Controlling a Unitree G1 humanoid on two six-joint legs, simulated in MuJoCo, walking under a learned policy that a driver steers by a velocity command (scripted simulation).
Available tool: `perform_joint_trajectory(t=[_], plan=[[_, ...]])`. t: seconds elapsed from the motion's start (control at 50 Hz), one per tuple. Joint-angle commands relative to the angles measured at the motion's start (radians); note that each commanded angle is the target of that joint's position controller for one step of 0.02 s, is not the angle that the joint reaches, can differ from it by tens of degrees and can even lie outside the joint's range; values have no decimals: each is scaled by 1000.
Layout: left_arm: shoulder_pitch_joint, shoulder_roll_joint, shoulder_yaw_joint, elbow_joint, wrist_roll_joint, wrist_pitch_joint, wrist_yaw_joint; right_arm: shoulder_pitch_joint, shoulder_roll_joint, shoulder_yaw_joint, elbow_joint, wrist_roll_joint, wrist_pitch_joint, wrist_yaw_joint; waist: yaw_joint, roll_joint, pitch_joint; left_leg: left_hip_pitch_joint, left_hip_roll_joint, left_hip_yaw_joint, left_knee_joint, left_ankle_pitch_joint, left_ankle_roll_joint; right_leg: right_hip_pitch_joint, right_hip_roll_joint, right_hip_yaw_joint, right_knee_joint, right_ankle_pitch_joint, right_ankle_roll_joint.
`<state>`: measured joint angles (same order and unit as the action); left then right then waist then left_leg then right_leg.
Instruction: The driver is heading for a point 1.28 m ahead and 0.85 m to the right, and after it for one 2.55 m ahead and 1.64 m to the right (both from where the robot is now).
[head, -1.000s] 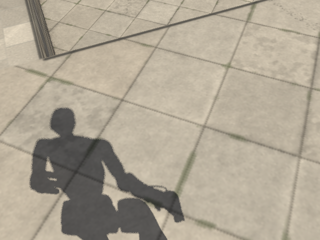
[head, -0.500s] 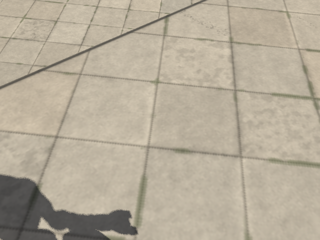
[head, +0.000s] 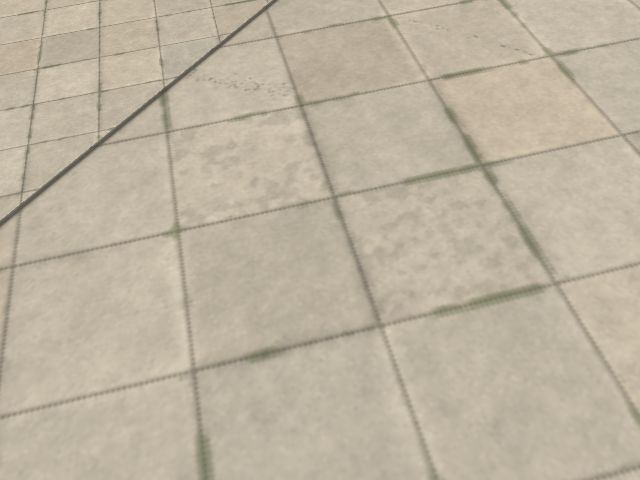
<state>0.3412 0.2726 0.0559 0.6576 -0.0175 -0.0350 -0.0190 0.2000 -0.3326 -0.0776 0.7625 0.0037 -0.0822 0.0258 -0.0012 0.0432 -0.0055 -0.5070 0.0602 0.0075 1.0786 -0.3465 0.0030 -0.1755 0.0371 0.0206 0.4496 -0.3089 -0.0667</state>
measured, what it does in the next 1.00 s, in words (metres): walks ahead, turning right: left foot, then right foot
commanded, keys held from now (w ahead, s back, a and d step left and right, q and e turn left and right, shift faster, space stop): w+e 0.58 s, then w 0.42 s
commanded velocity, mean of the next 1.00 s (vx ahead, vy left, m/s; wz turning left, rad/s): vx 0.47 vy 0.00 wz -0.46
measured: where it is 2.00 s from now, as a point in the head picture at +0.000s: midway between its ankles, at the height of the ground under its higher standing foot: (492, 278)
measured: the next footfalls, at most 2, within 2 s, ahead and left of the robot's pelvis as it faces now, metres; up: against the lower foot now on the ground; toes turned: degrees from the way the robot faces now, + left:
left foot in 0.32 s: +0.36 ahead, +0.10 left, +0.00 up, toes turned -13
right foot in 0.82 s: +0.52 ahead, -0.26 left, +0.00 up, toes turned -27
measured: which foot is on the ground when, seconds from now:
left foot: up 0.00-0.30, down 0.32-0.82, up 0.84-1.00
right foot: down 0.00-0.32, up 0.34-0.80, down 0.82-1.00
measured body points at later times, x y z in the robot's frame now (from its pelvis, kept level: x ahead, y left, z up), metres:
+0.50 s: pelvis +0.26 +0.01 +0.00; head +0.29 +0.00 +0.45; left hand +0.45 +0.25 -0.11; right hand +0.30 -0.29 -0.11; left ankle +0.32 +0.11 -0.74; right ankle +0.18 -0.10 -0.65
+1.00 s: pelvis +0.49 -0.15 +0.00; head +0.52 -0.18 +0.45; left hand +0.71 +0.04 -0.10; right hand +0.48 -0.46 -0.12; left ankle +0.54 +0.01 -0.65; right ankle +0.48 -0.24 -0.74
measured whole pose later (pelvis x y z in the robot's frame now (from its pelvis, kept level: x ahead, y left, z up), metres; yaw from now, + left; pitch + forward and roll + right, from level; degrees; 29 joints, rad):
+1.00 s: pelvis +0.49 -0.15 +0.00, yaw -27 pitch +1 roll +0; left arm 0.27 0.27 0.05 0.69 0.00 -0.06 -0.03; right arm 0.21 -0.32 -0.05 0.79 0.02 -0.08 0.02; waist 0.01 0.04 0.05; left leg -0.52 0.11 -0.01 1.14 -0.33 0.00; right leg -0.28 0.04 -0.03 0.43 -0.18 -0.07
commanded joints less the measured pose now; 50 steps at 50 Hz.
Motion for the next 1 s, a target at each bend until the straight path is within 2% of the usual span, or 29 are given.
perform_joint_trajectory(t=[0.02,0.1,0.18,0.26,0.28,0.3,0.32,0.34,0.36,0.38,0.4,0.42,0.44,0.48,0.52,0.62,0.66,0.72,0.76,0.78,0.8,0.82,0.84,0.86,0.88,0.9,0.92,0.96,1.0], plan=[[-6,163,40,-71,8,-24,21,-126,-97,-22,-104,-16,-40,9,15,-143,48,-299,18,-38,-90,160,-23,189,-241,323,-259,240,-190],[35,186,49,-38,0,-21,45,-231,-31,6,-131,-10,-35,11,44,-133,64,-180,-42,-17,-382,350,-58,83,-175,218,-249,315,-149],[96,197,55,7,-16,-20,50,-326,-36,11,-171,7,-40,23,74,-147,86,-78,-69,-37,-533,423,-43,46,-197,264,-233,268,-129],[82,200,63,25,-14,-7,56,-262,-85,-10,-167,8,-50,21,30,-182,65,19,-70,-55,-582,331,2,132,-237,325,-142,403,-94],[71,197,63,21,-8,-2,54,-194,-108,-23,-154,7,-52,15,-3,-198,20,120,-91,-29,-591,290,23,138,-216,320,-61,553,-80],[52,175,53,12,-2,1,49,-72,-137,-40,-130,4,-52,5,-68,-190,-72,309,-80,-18,-612,313,55,102,-157,282,102,643,-48],[38,124,32,-19,15,2,45,99,-182,-51,-120,-15,-50,-5,-139,-126,-246,626,71,-167,-564,241,121,-61,-92,256,377,475,-15],[201,8,1,-37,-10,-6,41,184,-240,-63,-86,-25,-39,-1,-57,243,-431,987,337,-677,-660,-19,278,-432,62,177,750,-219,52],[192,114,15,-14,-33,-10,41,164,-140,-39,-101,-10,-37,3,-73,215,-381,929,350,-808,-774,-198,258,-536,3,207,889,-262,59],[78,181,35,-25,-38,-9,39,102,-87,-24,-107,-3,-29,-6,-87,127,-208,778,315,-631,-794,-196,217,-583,-45,169,908,-174,62],[13,184,35,-38,-24,-7,41,51,-73,-19,-106,-8,-21,-11,-68,39,-111,627,280,-491,-802,-66,196,-553,-91,125,878,-101,62],[-32,171,37,-48,-8,-9,38,25,-58,-15,-94,-15,-17,-13,-50,16,-45,500,243,-397,-826,45,191,-520,-121,116,831,-61,59],[-22,153,38,-49,-11,-3,33,8,-48,-11,-89,-24,-22,-16,-19,45,-26,421,216,-322,-853,99,184,-466,-149,118,804,-35,54],[-11,110,30,-48,-19,13,28,-8,-43,-14,-74,-14,-34,-18,1,66,-1,352,204,-226,-908,141,198,-439,-166,96,759,-31,54],[-56,86,22,-70,-11,24,28,-9,-67,-23,-55,-5,-43,-18,4,43,39,325,223,-163,-949,188,216,-481,-182,90,687,-3,63],[-164,64,7,-87,-2,7,7,12,-109,-32,-25,-4,-36,-18,-26,-2,58,368,192,16,-963,309,199,-481,-171,59,431,245,69],[-233,51,-1,-100,-2,-4,-5,43,-123,-33,-10,4,-27,-16,-53,-10,74,378,179,68,-961,316,183,-432,-145,14,308,291,60],[-313,62,-1,-133,-7,-10,-21,99,-157,-41,20,26,-10,-11,-71,-3,104,462,218,72,-947,324,171,-424,-126,-10,196,248,34],[-307,89,10,-143,0,-12,-26,114,-179,-45,36,37,7,-13,-46,13,89,531,242,80,-875,488,157,-382,-93,-40,144,154,3],[-246,112,25,-132,5,-12,-25,107,-188,-44,40,38,15,-16,2,23,40,542,232,107,-772,667,139,-276,-59,-69,109,142,-17],[-101,152,51,-89,7,-10,-20,105,-173,-35,42,36,22,-19,83,16,-48,493,194,155,-586,798,109,-58,-11,-99,67,182,-43],[66,220,82,-46,3,-3,-7,117,-126,-13,31,15,19,-25,155,-19,-153,322,148,183,-338,670,65,220,-53,-16,101,216,-74],[121,350,104,-38,9,-1,4,203,-5,31,-23,-13,3,-18,89,-290,-277,-88,-6,171,75,21,-13,546,-338,514,28,36,-238],[130,278,79,-60,4,-13,0,161,-57,24,-6,11,-22,-14,123,-231,-397,-185,-55,-45,239,-239,-13,574,-424,772,-117,13,-289],[87,222,57,-47,13,-25,-8,72,-121,4,-35,50,-31,-8,127,-181,-257,-275,-9,-69,277,-180,3,493,-392,606,-123,84,-243],[38,196,50,-42,10,-31,-9,32,-104,11,-47,48,-37,-10,98,-159,-165,-274,35,-58,226,-102,16,368,-348,465,-117,190,-216],[-18,163,40,-39,11,-34,-10,13,-98,10,-44,25,-38,-14,66,-120,-104,-242,66,-54,157,-39,16,251,-311,371,-131,272,-197],[-78,125,28,-46,23,-43,-8,51,-86,7,-29,17,-17,-9,8,-137,-74,-127,94,-66,89,41,9,108,-272,287,-198,334,-189],[-85,133,31,-31,16,-58,-4,64,-54,13,-19,12,3,-7,-13,-112,-53,-107,94,-57,30,77,-9,54,-270,235,-252,374,-205]])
